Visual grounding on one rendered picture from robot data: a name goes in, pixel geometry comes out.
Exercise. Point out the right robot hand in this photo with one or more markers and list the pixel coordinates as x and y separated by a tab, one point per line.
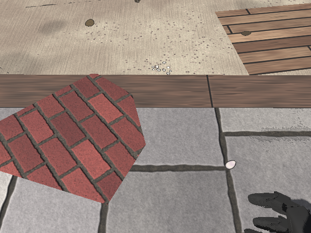
298	217

